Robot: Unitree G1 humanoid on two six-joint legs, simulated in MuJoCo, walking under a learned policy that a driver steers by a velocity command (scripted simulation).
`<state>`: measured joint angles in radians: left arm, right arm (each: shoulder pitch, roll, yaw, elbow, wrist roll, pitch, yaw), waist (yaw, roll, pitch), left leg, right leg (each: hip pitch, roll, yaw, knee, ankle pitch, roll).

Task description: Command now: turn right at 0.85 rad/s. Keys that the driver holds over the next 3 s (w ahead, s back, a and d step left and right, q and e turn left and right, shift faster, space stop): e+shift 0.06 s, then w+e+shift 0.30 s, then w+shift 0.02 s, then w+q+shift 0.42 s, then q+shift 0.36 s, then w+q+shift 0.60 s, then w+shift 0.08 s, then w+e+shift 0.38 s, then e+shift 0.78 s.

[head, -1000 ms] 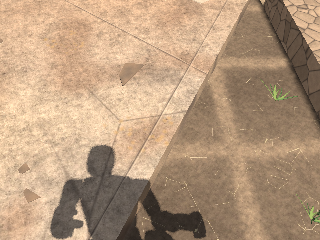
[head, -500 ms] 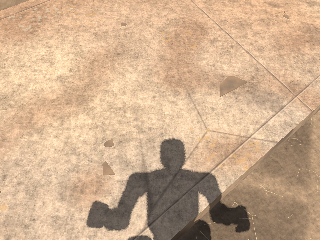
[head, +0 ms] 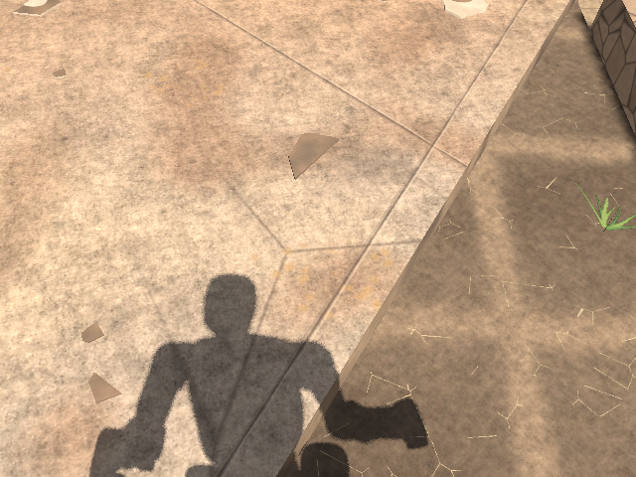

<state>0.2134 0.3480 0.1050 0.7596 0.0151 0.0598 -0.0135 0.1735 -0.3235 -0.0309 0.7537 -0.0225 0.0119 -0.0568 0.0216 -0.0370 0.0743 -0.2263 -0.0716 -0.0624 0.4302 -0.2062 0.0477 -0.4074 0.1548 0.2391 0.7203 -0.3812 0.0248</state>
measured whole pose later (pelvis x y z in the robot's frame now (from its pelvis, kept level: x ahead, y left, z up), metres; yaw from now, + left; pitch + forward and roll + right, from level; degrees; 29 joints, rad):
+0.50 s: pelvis +0.15 -0.09 -0.02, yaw -23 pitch +2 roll -1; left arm -0.06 0.29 0.04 0.63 0.05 0.03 -0.11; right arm 0.58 -0.28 -0.04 0.95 -0.04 -0.09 -0.01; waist -0.14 0.00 0.04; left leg 0.23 0.09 0.32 0.17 -0.41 -0.08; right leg -0.66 -0.04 -0.05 0.79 -0.23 -0.10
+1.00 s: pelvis +0.49 -0.29 -0.03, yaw -7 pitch -2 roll -2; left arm 0.43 0.20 0.02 0.95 0.00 -0.08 0.04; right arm 0.12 -0.26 -0.03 0.78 -0.03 -0.02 0.05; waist 0.00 0.06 0.08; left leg -0.52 -0.05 0.20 0.64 0.05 0.18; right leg 0.09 0.03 -0.32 0.73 -0.38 0.02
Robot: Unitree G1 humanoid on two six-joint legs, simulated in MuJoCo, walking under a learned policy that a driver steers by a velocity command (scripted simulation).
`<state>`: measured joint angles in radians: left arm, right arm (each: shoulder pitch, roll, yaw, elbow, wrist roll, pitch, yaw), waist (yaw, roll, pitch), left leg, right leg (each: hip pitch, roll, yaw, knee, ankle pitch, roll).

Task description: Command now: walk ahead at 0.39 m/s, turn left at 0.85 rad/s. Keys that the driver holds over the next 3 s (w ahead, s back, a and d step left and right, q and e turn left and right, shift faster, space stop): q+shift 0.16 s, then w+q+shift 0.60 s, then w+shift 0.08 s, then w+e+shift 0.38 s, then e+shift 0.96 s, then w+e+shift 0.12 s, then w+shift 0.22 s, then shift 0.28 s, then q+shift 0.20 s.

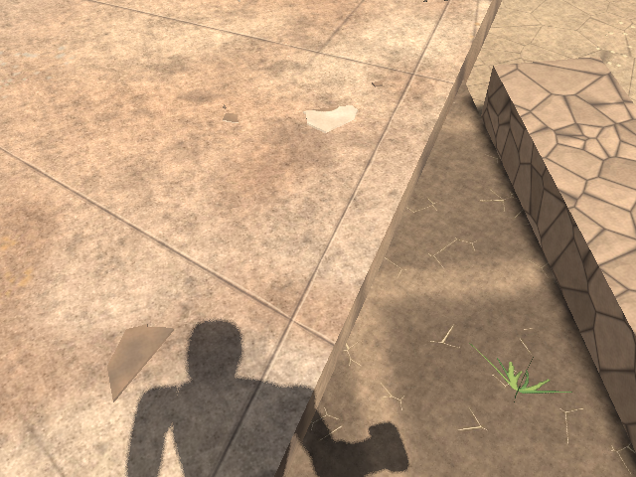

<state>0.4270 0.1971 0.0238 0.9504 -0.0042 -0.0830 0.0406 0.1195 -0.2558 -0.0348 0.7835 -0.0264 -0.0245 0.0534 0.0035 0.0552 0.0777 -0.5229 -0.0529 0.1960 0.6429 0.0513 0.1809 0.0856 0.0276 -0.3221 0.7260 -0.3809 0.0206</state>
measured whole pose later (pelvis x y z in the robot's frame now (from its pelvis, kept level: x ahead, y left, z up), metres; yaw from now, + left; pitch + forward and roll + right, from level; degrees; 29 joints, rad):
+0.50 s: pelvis +0.24 -0.08 +0.02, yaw +29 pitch +2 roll +0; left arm 0.08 0.28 0.00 0.63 0.03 -0.06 0.03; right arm 0.32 -0.33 -0.11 0.73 -0.01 -0.02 0.02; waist -0.06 -0.01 -0.02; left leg -0.29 -0.19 -0.28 0.75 -0.44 0.08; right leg -0.37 0.02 0.08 0.52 -0.18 0.03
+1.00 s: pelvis +0.47 +0.12 +0.01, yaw +50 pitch +5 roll +1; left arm 0.67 0.13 -0.02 1.02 0.00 -0.09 0.00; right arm -0.08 -0.13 0.07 0.52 -0.02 -0.03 0.04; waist 0.08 0.04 -0.01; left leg -0.88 -0.03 0.15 1.24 -0.50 0.19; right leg 0.13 -0.11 -0.19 0.53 -0.33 -0.01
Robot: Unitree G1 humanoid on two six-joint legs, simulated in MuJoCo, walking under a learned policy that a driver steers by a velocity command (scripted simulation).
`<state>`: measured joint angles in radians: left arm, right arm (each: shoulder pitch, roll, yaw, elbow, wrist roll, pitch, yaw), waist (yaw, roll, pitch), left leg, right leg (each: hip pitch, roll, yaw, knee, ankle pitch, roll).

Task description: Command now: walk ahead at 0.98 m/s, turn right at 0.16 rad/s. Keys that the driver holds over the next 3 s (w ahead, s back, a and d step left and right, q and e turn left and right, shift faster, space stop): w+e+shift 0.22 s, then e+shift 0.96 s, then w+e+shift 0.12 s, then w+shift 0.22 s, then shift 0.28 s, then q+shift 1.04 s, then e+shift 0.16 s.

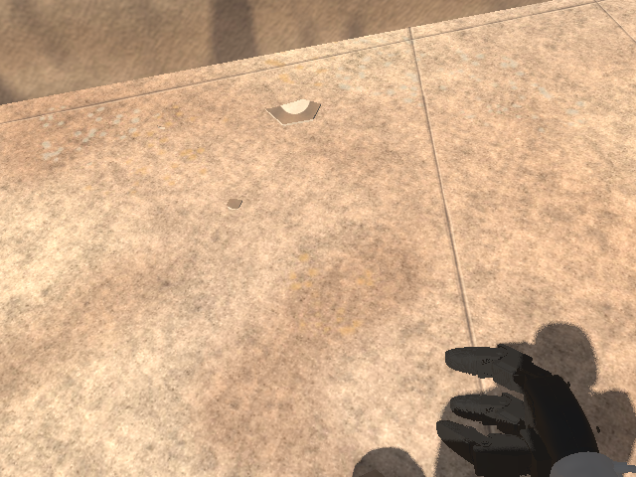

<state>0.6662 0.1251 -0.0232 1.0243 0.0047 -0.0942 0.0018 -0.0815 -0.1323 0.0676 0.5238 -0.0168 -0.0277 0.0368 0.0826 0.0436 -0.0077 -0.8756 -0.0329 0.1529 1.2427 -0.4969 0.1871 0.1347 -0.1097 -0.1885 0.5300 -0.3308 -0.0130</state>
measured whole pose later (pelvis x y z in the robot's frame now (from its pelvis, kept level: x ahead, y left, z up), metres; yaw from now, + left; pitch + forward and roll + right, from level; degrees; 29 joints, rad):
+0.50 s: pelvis +0.41 -0.04 +0.10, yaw -21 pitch +0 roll -1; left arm 0.32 0.29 0.08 0.80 0.02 -0.01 -0.01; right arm 0.17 -0.21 -0.02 0.71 -0.03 -0.10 -0.03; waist 0.04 -0.02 0.09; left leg -0.45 0.00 -0.05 1.54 -0.42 -0.04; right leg -0.44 0.21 -0.05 0.56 -0.12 -0.18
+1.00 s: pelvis +0.59 +0.01 +0.13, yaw -51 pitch +0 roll -1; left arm 0.21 0.39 0.11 0.66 0.02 0.07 -0.03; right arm 0.14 -0.27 -0.01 0.62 -0.03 0.01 -0.05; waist 0.02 -0.05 0.07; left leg -0.31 0.02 0.02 0.46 -0.15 0.01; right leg -0.53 0.10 0.08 1.21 -0.42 0.05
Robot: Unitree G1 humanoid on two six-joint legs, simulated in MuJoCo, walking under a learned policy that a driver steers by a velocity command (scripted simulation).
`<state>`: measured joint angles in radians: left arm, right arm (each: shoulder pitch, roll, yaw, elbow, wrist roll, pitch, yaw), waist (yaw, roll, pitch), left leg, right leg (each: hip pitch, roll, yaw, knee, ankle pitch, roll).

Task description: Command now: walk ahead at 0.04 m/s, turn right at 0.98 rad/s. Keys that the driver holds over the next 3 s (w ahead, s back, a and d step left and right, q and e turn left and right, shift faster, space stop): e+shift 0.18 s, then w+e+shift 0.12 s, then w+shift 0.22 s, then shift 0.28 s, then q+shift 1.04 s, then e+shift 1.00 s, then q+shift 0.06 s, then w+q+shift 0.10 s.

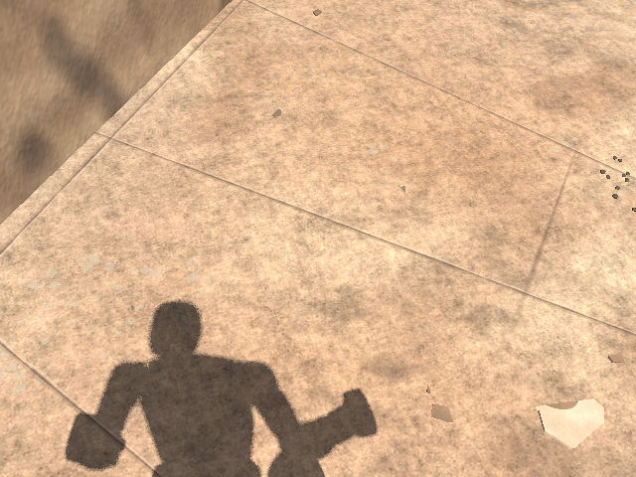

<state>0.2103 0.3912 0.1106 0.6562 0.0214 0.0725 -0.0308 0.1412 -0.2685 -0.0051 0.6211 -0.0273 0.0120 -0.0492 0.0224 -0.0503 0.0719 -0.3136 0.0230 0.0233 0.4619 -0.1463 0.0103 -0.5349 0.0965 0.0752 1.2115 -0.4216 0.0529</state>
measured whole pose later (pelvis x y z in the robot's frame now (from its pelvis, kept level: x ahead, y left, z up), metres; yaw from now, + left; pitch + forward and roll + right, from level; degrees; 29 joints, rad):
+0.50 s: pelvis +0.05 -0.05 +0.01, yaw -25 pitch +2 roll +2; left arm 0.41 0.27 0.03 0.72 0.01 -0.02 -0.02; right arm 0.22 -0.31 -0.06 0.69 -0.05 0.02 0.05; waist 0.03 0.05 -0.04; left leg -0.65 0.08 0.02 0.96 -0.12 -0.06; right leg -0.05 0.06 0.07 0.31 -0.28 -0.09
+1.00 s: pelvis +0.26 -0.11 +0.00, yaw -24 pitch +1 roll +0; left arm 0.17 0.26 0.01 0.77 0.03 -0.01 0.01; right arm 0.30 -0.24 -0.04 0.81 -0.01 -0.03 0.01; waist -0.03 -0.02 0.09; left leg -0.32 -0.08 0.00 0.40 -0.09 0.08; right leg -0.51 0.01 0.06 0.99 -0.38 0.02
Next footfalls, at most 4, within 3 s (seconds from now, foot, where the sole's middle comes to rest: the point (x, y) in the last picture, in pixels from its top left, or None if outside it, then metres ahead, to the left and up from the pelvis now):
0.28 right None -0.02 -0.10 -0.78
0.74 left None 0.39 -0.09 -0.78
1.18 right None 0.34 -0.27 -0.78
1.64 left None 0.29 -0.04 -0.78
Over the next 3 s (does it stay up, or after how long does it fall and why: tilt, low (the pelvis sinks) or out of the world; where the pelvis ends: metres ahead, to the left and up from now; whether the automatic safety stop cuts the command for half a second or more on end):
stays up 0.30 -0.12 0.00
